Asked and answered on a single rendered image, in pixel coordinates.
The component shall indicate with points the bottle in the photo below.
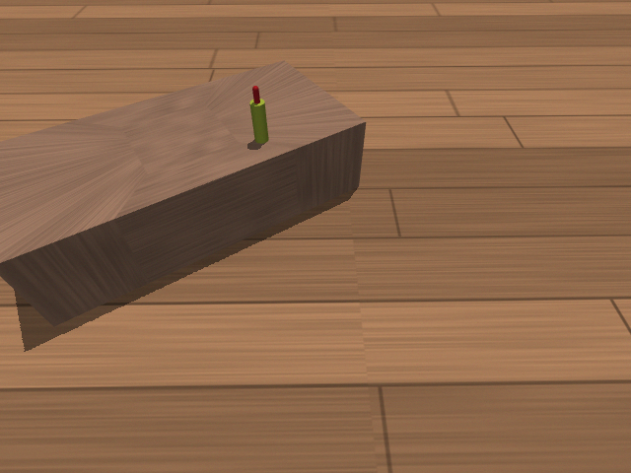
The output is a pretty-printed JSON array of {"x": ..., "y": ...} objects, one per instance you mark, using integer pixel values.
[{"x": 258, "y": 115}]

